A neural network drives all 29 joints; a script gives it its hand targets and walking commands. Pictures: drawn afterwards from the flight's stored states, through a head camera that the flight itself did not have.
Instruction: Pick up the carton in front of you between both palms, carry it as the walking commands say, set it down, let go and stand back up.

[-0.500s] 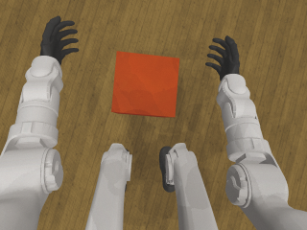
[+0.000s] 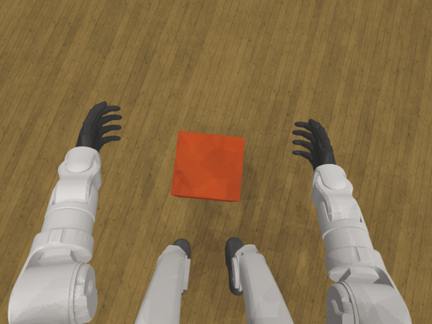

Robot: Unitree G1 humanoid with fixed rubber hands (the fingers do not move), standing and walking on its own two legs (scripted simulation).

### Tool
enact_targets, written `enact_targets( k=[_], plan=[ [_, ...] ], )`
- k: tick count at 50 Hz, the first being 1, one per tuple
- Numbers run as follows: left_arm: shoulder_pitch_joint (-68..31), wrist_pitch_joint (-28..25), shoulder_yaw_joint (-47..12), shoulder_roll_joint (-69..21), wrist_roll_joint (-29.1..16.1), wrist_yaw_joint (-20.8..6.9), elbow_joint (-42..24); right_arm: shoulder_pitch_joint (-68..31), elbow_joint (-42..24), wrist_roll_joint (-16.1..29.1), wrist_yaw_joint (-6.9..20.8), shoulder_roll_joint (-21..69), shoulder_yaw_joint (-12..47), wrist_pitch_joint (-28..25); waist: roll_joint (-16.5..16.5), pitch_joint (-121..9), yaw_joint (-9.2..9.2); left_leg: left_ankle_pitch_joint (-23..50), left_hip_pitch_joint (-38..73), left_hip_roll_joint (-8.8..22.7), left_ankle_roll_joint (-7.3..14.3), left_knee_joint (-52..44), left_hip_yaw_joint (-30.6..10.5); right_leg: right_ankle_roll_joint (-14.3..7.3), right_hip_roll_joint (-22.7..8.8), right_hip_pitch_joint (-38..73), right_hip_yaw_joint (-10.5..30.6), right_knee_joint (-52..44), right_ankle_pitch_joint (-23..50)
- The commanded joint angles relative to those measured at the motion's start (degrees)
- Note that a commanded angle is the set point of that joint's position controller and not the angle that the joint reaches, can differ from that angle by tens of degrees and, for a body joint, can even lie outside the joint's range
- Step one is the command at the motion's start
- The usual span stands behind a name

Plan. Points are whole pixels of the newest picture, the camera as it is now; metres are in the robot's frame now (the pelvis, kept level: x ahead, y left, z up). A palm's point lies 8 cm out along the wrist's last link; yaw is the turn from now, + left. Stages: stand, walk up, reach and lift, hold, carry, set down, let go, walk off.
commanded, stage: let go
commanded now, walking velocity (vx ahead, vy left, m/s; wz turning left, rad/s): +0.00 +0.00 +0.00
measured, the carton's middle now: (207, 170) +0.43 +0.00 -0.56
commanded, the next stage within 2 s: stand in 1.00 s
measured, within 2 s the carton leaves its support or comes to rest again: neither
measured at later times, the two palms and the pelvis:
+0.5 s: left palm (50, 229) +0.28 +0.22 +0.00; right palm (399, 250) +0.26 -0.24 +0.02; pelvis +0.07 -0.01 +0.08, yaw -1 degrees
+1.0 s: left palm (32, 292) +0.21 +0.22 +0.03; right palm (412, 285) +0.21 -0.24 +0.03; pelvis +0.05 -0.01 +0.09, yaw +0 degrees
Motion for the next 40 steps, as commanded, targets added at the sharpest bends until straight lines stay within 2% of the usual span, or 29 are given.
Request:
enact_targets(
  k=[1, 2, 4, 6, 7, 8, 9, 10, 12, 13, 14, 15, 16, 18, 20, 23, 26, 27, 28, 29, 30, 32, 33, 34, 35, 36, 37, 38, 40],
  plan=[
    [-0.08, -1.92, -0.53, 5.28, -0.35, 0.91, -10.1, 0.92, -9.72, 0.58, 1.77, -7.05, 1.72, -2.7, 2.41, -43.39, -1.59, 18.79, 32.94, 1.58, -1.36, -10.18, 1.63, 0.59, -0.39, 34.15, -1.92, -8.27, 17.68],
    [4.49, -2.29, -1.03, 4.67, -1.12, 1.05, -9.66, 5.87, -7.95, 1.63, 1.7, -5.78, 2.45, -2.81, 2.03, -46.6, -0.45, 18.07, 36.44, 1.78, -1.43, -10.2, 1.65, 1.43, -0.66, 36.67, -2.09, -7.75, 16.79],
    [11.01, -3.31, -1.6, 2.77, -2.21, 0.4, -12.0, 13.76, -6.23, -0.43, 1.71, -5.39, 1.83, -4.06, 1.61, -39.2, -2.9, 16.93, 36.54, 1.57, -1.93, -12.82, 2.5, 1.14, -0.53, 39.93, -1.51, -10.94, 17.87],
    [13.02, -4.83, -1.13, 4.38, -1.62, 0.59, -14.98, 12.4, -8.96, -0.43, 1.81, -6.43, 1.79, -4.53, 2.1, -36.98, 0.84, 21.46, 37.05, 1.78, -1.4, -15.48, 1.08, 0.73, -1.24, 45.48, -0.07, -12.03, 24.52],
    [15.8, -4.81, -1.93, 1.56, -2.1, 0.07, -13.34, 17.77, -6.95, 0.52, 1.81, -4.02, 3.42, -4.54, 4.45, -35.7, 0.66, 23.04, 34.7, 1.26, -1.79, -13.91, 1.6, -0.02, -1.63, 48.1, 1.63, -12.13, 26.68],
    [17.64, -4.98, -0.95, 3.31, -2.39, 0.13, -11.22, 19.5, -8.81, -0.11, 1.86, -3.92, 3.21, -4.99, -2.19, -36.89, -1.1, 23.6, 37.67, 1.72, -0.33, -14.67, 0.57, 0.65, -1.44, 48.28, 0.6, -12.78, 27.68],
    [20.78, -6.15, -4.66, 1.12, -3.26, 0.3, -12.89, 19.37, -10.03, 3.19, 2.5, -1.23, 5.44, -6.16, 1.99, -31.6, 1.18, 27.59, 36.19, 1.77, -1.62, -17.33, 1.01, 0.73, -1.26, 49.47, -0.2, -12.7, 32.91],
    [25.62, -6.74, -3.79, 2.69, -1.33, 0.48, -10.07, 24.53, -8.19, 4.13, 2.5, -1.75, 6.66, -6.72, 1.67, -35.71, 1.27, 27.81, 33.67, 1.95, -1.77, -17.25, 1.36, 0.18, -1.9, 58.85, 3.48, -12.98, 39.57],
    [28.4, -7.12, -2.18, 3.96, -2.08, 0.14, -15.43, 29.12, -10.91, 2.4, 2.38, -6.13, 5.04, -7.75, -1.31, -33.34, -0.12, 27.98, 37.92, 1.54, -1.47, -18.06, 1.07, 1.25, -2.06, 58.06, 2.61, -14.56, 39.43],
    [28.64, -7.69, -5.99, 1.13, -2.89, 0.32, -11.5, 29.22, -11.73, 3.27, 2.71, -4.42, 6.1, -8.08, -0.17, -30.6, -2.04, 28.34, 37.93, 1.6, -1.1, -19.29, 0.79, 1.1, -1.6, 58.53, 2.19, -14.76, 41.27],
    [30.82, -8.0, -3.81, 3.58, -1.64, 0.46, -17.3, 32.53, -11.66, 3.16, 2.59, -8.11, 5.27, -8.11, 4.57, -32.87, 2.67, 29.5, 41.37, 1.64, -1.66, -19.14, 0.65, 0.22, -2.96, 61.27, 4.22, -15.52, 39.3],
    [35.86, -7.78, -2.97, 3.61, -2.12, 0.68, -14.58, 33.47, -10.5, 3.19, 2.96, -6.37, 4.44, -7.59, 3.35, -31.23, 2.89, 34.06, 46.0, 2.28, -1.55, -20.52, -0.52, 0.2, -2.1, 58.73, 3.28, -15.05, 39.17],
    [35.94, -7.64, -4.85, 2.51, -2.97, 0.64, -15.93, 36.81, -12.0, 2.97, 3.51, -7.22, 5.44, -7.66, -0.72, -31.34, -0.31, 32.9, 46.64, 2.21, -1.84, -20.85, -0.24, 0.51, -1.86, 61.87, 3.39, -17.43, 40.3],
    [39.94, -8.66, -6.52, 2.3, -3.2, 0.46, -17.57, 40.92, -13.86, 4.56, 3.18, -6.78, 8.0, -8.43, -0.78, -27.23, 0.76, 33.48, 41.55, 2.0, -1.89, -24.77, -0.17, -0.21, -2.78, 69.48, 3.85, -18.27, 49.84],
    [43.48, -7.91, -6.51, 1.61, -2.28, -0.1, -18.15, 44.95, -13.46, 4.76, 3.09, -6.09, 9.01, -8.27, -0.35, -18.52, -1.13, 25.33, 49.51, 1.98, -1.67, -26.84, 0.57, 0.46, -1.98, 66.02, 2.73, -22.87, 38.83],
    [48.69, -7.75, -7.75, 1.61, -4.41, -0.1, -19.62, 44.45, -15.61, 5.2, 3.31, -8.28, 9.24, -8.35, 2.59, -17.64, 2.61, 32.62, 57.03, 2.85, -2.22, -30.28, 0.02, 0.01, -1.5, 68.32, 1.81, -27.35, 32.94],
    [49.67, -6.68, -9.08, 0.91, -3.93, 0.39, -22.13, 48.19, -15.55, 5.87, 4.28, -5.88, 10.26, -7.89, 6.68, -9.39, 1.8, 26.39, 63.44, 2.52, -2.43, -32.71, 0.22, -0.25, -1.36, 67.09, 1.36, -31.84, 24.08],
    [50.96, -6.13, -8.15, 2.6, -2.26, -0.17, -23.6, 48.95, -17.68, 4.58, 4.6, -6.96, 8.65, -7.0, 2.28, -8.76, 1.37, 22.22, 65.0, 2.97, -1.81, -33.96, 0.08, 0.28, -1.21, 68.97, 0.3, -32.69, 21.62],
    [49.69, -5.66, -8.59, 3.02, -2.95, -0.28, -24.58, 48.79, -15.6, 5.83, 4.85, -7.52, 10.39, -6.27, 5.4, -4.03, 1.63, 18.52, 62.65, 2.91, -2.37, -35.32, 1.02, 0.39, -0.6, 69.15, -0.32, -32.44, 18.28],
    [50.35, -4.67, -9.97, 1.64, -3.69, -0.5, -24.67, 48.34, -16.39, 3.38, 4.89, -9.78, 7.37, -5.34, 0.78, 0.48, -0.61, 18.35, 62.93, 3.59, -1.36, -36.31, 1.33, -0.08, -0.49, 67.49, 0.19, -33.41, 19.95],
    [49.0, -3.58, -7.27, 4.58, -3.04, -0.38, -23.94, 46.39, -16.97, 3.4, 4.94, -9.89, 6.84, -4.8, 0.06, 0.58, 0.2, 12.22, 63.29, 3.0, -1.12, -37.39, 0.48, 0.28, -0.68, 68.52, -0.12, -33.98, 13.14],
    [51.33, -2.57, -12.65, -0.17, -5.39, -1.32, -23.45, 47.46, -16.69, 3.14, 4.35, -11.45, 7.04, -3.71, 3.66, -0.01, -0.83, 14.83, 65.8, 3.09, -2.12, -36.37, 1.62, -0.27, -0.25, 70.23, -0.49, -34.08, 15.76],
    [51.37, -2.05, -8.09, 3.5, -3.36, -1.46, -24.38, 46.81, -17.21, 2.76, 4.69, -10.58, 7.64, -2.93, 1.35, 3.8, 1.52, 11.72, 63.48, 2.8, -1.62, -37.14, 0.74, 0.38, -1.23, 70.12, -0.77, -33.87, 12.62],
    [50.71, -1.25, -12.73, 2.04, -3.95, -2.02, -23.08, 46.33, -18.6, 3.96, 4.32, -6.68, 11.15, -2.72, -0.86, 6.27, -0.14, 8.11, 63.0, 3.19, -1.19, -36.78, 1.81, -0.1, -1.62, 70.22, -0.3, -35.09, 10.57],
    [49.4, -0.62, -10.52, 1.36, -4.27, -1.69, -23.02, 43.97, -17.2, 2.66, 4.73, -8.93, 8.83, -2.14, -1.32, 5.5, 2.47, 9.25, 63.11, 2.52, -1.13, -36.57, 2.04, -0.21, -1.62, 70.53, -0.48, -35.26, 9.53],
    [48.72, 0.21, -8.92, 3.32, -3.44, -1.64, -22.78, 44.14, -18.64, 2.15, 4.97, -7.95, 8.66, -1.56, -2.52, 5.53, 0.82, 6.47, 64.99, 2.53, -0.8, -37.62, 2.17, 0.46, -0.78, 70.7, -2.25, -35.26, 7.81],
    [51.39, 1.36, -10.04, 2.32, -3.64, -1.75, -21.33, 44.08, -17.93, 2.79, 5.02, -8.12, 9.62, -0.59, -0.96, 9.7, 2.23, 7.1, 63.51, 3.36, -0.69, -37.34, 1.34, -0.29, -2.09, 69.83, -0.89, -35.67, 7.28],
    [49.7, 1.93, -9.37, 4.34, -3.19, -2.04, -22.02, 45.4, -16.66, 2.41, 5.2, -8.08, 8.06, 0.84, -1.68, 10.14, -0.24, 4.49, 65.38, 3.31, -0.5, -37.61, 2.81, 0.81, -1.64, 69.79, -1.11, -35.62, 5.78],
    [51.92, 1.91, -11.79, 0.4, -4.7, -2.03, -23.93, 43.92, -18.65, 0.68, 4.79, -9.15, 7.23, 1.01, -2.11, 8.19, 1.63, 9.95, 66.19, 3.53, -0.49, -37.2, 1.02, -0.31, -1.05, 72.69, -1.04, -34.28, 9.73]
  ],
)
